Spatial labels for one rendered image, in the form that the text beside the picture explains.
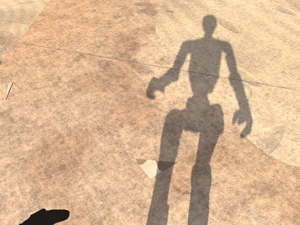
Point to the robot left hand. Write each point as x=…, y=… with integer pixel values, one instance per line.
x=47, y=217

